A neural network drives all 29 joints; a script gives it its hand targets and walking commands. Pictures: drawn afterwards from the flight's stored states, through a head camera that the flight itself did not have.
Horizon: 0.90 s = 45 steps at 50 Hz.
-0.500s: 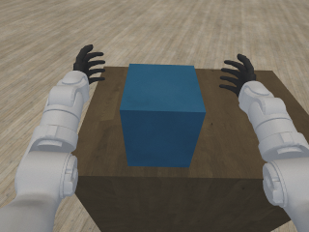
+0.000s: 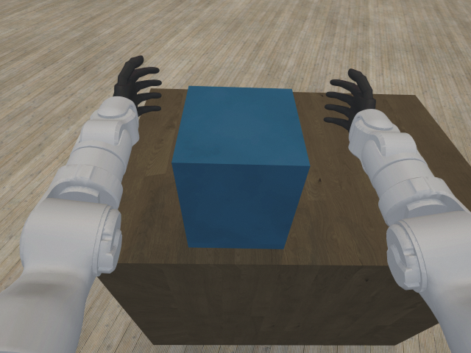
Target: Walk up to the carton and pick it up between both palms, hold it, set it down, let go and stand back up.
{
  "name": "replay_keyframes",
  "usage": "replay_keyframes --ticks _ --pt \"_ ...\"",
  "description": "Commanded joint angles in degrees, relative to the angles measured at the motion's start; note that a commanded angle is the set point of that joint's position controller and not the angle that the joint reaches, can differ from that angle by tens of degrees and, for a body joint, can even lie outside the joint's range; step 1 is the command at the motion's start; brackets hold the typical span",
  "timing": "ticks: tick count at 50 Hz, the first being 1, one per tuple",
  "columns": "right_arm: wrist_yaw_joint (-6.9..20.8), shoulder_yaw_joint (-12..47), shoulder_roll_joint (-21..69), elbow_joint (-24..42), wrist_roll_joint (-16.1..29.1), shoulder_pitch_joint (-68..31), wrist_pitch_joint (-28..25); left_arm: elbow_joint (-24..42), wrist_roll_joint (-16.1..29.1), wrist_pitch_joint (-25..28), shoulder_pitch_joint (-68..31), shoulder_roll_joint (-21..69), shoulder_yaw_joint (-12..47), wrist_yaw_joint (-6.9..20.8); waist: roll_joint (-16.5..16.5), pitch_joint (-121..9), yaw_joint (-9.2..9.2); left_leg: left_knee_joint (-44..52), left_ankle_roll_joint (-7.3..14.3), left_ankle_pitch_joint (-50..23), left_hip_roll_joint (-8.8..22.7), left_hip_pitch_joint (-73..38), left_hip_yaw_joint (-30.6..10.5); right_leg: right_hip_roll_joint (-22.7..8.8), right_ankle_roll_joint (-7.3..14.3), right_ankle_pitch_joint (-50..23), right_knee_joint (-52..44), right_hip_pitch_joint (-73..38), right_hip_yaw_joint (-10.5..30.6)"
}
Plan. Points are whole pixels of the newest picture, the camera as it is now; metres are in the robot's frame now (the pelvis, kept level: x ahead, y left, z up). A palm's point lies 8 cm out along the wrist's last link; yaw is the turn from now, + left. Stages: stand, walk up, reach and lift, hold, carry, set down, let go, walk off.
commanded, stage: reach and lift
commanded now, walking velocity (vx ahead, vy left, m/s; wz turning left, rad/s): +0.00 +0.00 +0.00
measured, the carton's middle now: (238, 171) +0.47 +0.01 +0.06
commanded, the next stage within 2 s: none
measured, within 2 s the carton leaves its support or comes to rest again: neither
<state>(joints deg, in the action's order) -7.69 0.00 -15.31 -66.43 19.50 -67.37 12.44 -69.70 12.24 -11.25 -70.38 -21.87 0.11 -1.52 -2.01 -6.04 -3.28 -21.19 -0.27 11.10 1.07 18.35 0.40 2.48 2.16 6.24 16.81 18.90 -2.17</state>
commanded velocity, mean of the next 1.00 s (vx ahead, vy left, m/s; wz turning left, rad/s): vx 0.00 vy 0.00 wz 0.00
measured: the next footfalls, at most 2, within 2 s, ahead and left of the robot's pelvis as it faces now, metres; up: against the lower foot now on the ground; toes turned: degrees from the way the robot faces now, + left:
none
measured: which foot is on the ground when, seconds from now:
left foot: down 0.00-1.00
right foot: down 0.00-1.00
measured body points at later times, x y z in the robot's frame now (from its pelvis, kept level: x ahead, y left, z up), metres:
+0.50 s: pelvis -0.01 +0.00 -0.01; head +0.06 +0.02 +0.43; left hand +0.48 +0.18 +0.11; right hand +0.47 -0.17 +0.11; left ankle -0.01 +0.12 -0.75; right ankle +0.01 -0.09 -0.75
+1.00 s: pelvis -0.01 +0.00 -0.01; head +0.06 +0.02 +0.44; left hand +0.49 +0.16 +0.12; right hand +0.46 -0.14 +0.11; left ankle -0.01 +0.12 -0.75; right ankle +0.01 -0.09 -0.75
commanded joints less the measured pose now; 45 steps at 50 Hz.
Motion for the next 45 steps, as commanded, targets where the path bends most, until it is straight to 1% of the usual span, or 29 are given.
replay_keyframes --ticks 1,3,5,6,7,8,9,11,12,13,14,15,18,21,23,25,28,31,35,37,40,43,45 --pt "0.0 -1.7 -6.9 6.2 -1.6 -19.7 -4.2 6.6 -1.4 5.4 -20.5 -5.6 -1.2 -0.1 6.0 -31.5 0.72 -1.1 -1.8 -20.7 -0.4 -9.8 -0.5 -1.1 -2.0 -20.4 3.0 -14.9 0.7" --pt "-0.3 -2.9 -6.5 8.3 -2.7 -19.5 -6.3 6.7 -1.1 7.4 -20.2 -5.1 -1.1 0.0 5.8 -32.7 0.15 -2.1 -2.1 -20.7 -0.6 -9.6 -0.2 -1.3 -2.1 -20.5 3.1 -13.4 0.7" --pt "-0.4 -3.8 -6.0 9.5 -4.1 -19.6 -8.0 6.7 -0.9 9.6 -20.9 -5.1 -1.6 -0.1 5.8 -34.5 0.28 -2.7 -2.3 -20.3 -0.6 -8.6 -0.1 -1.3 -2.2 -20.3 3.9 -12.6 0.6" --pt "-0.4 -3.7 -5.5 9.8 -4.4 -18.9 -8.4 6.7 -1.3 10.5 -20.8 -5.3 -2.2 -0.3 5.5 -35.8 0.68 -2.4 -2.1 -18.8 -0.8 -7.9 0.0 -1.6 -2.3 -19.0 3.9 -13.6 0.9" --pt "-0.4 -4.4 -5.4 10.8 -5.2 -19.2 -9.1 6.1 -1.2 11.5 -20.8 -5.6 -2.6 -0.4 4.9 -36.1 0.70 -2.3 -1.8 -17.4 -0.8 -6.1 0.3 -1.9 -2.6 -18.8 4.3 -14.0 1.1" --pt "-0.4 -4.2 -4.4 10.6 -5.5 -19.3 -9.7 5.1 -1.0 12.8 -21.3 -5.4 -2.5 -0.5 4.3 -36.7 0.88 -2.3 -1.4 -16.5 -0.9 -3.8 0.4 -2.3 -2.8 -19.3 5.1 -14.6 1.5" --pt "-0.3 -4.5 -3.8 9.6 -5.9 -18.2 -10.4 4.6 -1.3 14.0 -20.9 -4.8 -2.5 -0.7 5.3 -38.1 0.76 -2.2 -1.6 -16.0 -0.8 -2.7 0.4 -2.5 -2.7 -19.1 5.7 -14.7 1.6" --pt "-0.4 -4.0 -3.0 8.0 -6.3 -17.4 -11.6 0.7 -1.4 15.8 -19.3 -4.4 -2.6 -0.5 4.2 -37.3 0.72 -2.8 -1.3 -15.9 -0.7 -1.1 0.4 -2.6 -2.8 -19.7 6.6 -14.6 1.6" --pt "-0.6 -4.3 -3.0 7.8 -6.3 -16.9 -12.4 0.7 -1.2 16.9 -19.5 -4.2 -2.3 -0.5 4.2 -38.8 0.06 -3.0 -1.5 -16.0 -0.8 -0.7 0.4 -2.6 -2.8 -20.0 6.9 -14.3 1.6" --pt "-0.6 -4.8 -3.0 7.6 -6.7 -17.2 -13.3 -0.4 -0.9 17.9 -19.6 -3.4 -1.7 -0.4 5.3 -39.6 0.04 -3.5 -1.9 -16.5 -0.7 -0.6 0.4 -2.6 -2.6 -19.6 7.1 -13.2 1.4" --pt "-0.6 -5.3 -4.0 6.2 -7.2 -18.6 -13.0 -3.5 -0.7 17.2 -21.8 -3.7 0.3 -0.3 7.2 -38.7 0.11 -2.9 -3.4 -14.5 -0.8 4.3 1.0 -3.3 -1.9 -19.3 7.8 -13.3 1.8" --pt "-0.5 -5.5 -3.7 5.8 -7.5 -18.6 -13.3 -3.8 -0.3 17.5 -21.6 -3.4 0.0 -0.5 6.3 -38.9 -0.10 -3.0 -3.4 -13.5 -0.8 4.6 1.0 -3.1 -2.0 -18.7 8.2 -13.2 1.6" --pt "-0.3 -5.1 -3.3 4.4 -7.6 -17.7 -15.2 -5.0 -0.4 19.9 -20.9 -2.9 0.1 -0.6 5.6 -42.1 -0.10 -4.1 -3.6 -15.8 -0.7 4.9 1.0 -3.1 -2.4 -21.5 9.5 -13.7 1.2" --pt "0.1 -4.5 -4.1 2.3 -6.8 -16.9 -17.0 -5.6 -1.4 21.2 -20.1 -2.1 -0.4 -0.7 5.7 -42.9 0.06 -4.9 -4.2 -18.7 -0.6 3.8 1.0 -2.6 -2.4 -22.9 9.9 -12.9 0.8" --pt "0.4 -4.1 -4.5 2.2 -6.1 -17.1 -17.7 -5.1 -1.6 21.5 -20.3 -1.4 -0.7 -1.0 5.8 -43.5 0.26 -5.6 -4.5 -20.1 -0.6 2.6 1.1 -2.2 -2.4 -22.7 9.6 -11.5 0.6" --pt "0.4 -3.6 -4.1 2.9 -5.5 -17.7 -17.7 -4.6 -1.6 21.4 -20.7 -1.2 -1.0 -1.3 5.1 -43.9 0.48 -5.8 -4.1 -19.8 -0.8 3.2 1.2 -2.3 -2.6 -22.8 9.5 -11.8 0.9" --pt "0.5 -2.9 -3.1 2.8 -5.0 -17.9 -17.3 -5.4 -2.0 21.4 -20.3 -1.1 -1.6 -1.4 3.8 -42.5 0.90 -4.4 -3.0 -16.6 -1.0 7.1 1.3 -3.0 -3.0 -22.1 10.0 -13.8 1.7" --pt "0.7 -2.7 -2.6 2.9 -5.0 -18.1 -17.1 -5.8 -2.3 21.7 -20.6 -1.0 -2.0 -1.6 3.5 -42.1 1.20 -3.5 -2.5 -15.0 -0.9 8.7 1.3 -3.4 -2.9 -21.0 10.2 -14.6 2.1" --pt "0.6 -3.3 -2.0 2.4 -5.7 -18.1 -16.9 -6.3 -2.7 21.9 -21.0 -0.3 -2.2 -1.9 3.6 -41.6 1.07 -3.1 -2.4 -13.8 -0.8 8.4 1.4 -3.4 -2.6 -19.5 9.8 -13.5 2.2" --pt "0.5 -4.1 -0.8 2.6 -6.6 -18.4 -16.7 -6.3 -2.9 22.1 -21.4 1.1 -2.3 -2.1 3.9 -41.3 0.83 -3.1 -2.4 -13.2 -0.8 8.1 1.5 -3.5 -2.5 -18.2 9.3 -12.2 2.2" --pt "0.4 -6.4 1.4 3.1 -9.2 -18.6 -16.3 -6.1 -4.3 22.3 -21.8 3.2 -3.4 -2.3 4.0 -40.7 0.40 -2.8 -2.3 -12.4 -0.8 7.4 1.7 -3.6 -2.2 -16.7 8.6 -11.0 2.1" --pt "0.0 -9.9 3.7 4.5 -13.1 -18.2 -16.0 -4.4 -7.9 21.8 -21.8 4.8 -6.6 -2.5 4.0 -40.5 0.35 -2.1 -2.4 -12.9 -1.1 7.0 2.3 -3.4 -2.2 -17.3 8.0 -12.5 2.1" --pt "-0.3 -13.3 6.6 5.9 -16.9 -17.7 -15.7 -2.6 -11.2 21.0 -21.5 7.3 -9.2 -2.1 4.3 -40.0 0.18 -1.2 -2.4 -13.6 -1.5 6.7 3.1 -3.2 -2.4 -19.3 7.4 -14.9 2.2"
